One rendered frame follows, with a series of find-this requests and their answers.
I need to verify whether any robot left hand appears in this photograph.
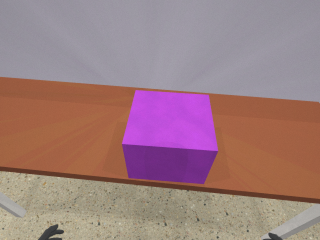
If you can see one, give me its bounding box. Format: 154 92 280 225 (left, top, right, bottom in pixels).
38 224 64 240

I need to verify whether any carton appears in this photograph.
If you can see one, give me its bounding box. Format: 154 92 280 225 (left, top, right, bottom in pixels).
122 90 218 184

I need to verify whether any table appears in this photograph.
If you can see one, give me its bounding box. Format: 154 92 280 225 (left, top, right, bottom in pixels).
0 77 320 240

